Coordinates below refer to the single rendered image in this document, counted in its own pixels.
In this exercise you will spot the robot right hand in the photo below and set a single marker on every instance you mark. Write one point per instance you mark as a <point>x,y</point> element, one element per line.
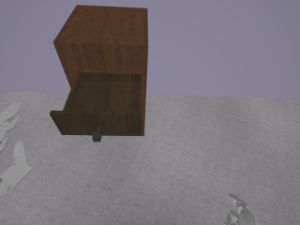
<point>245,217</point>

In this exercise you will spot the handle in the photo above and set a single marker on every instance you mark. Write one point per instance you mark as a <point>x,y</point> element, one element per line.
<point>97,135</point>

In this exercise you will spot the robot left hand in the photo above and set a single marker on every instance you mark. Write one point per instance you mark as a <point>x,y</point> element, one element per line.
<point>11,177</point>

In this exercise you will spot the cabinet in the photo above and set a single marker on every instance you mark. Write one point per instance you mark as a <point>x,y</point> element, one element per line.
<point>105,39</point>

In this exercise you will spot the drawer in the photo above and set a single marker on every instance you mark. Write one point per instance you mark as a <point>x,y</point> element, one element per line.
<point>113,101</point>

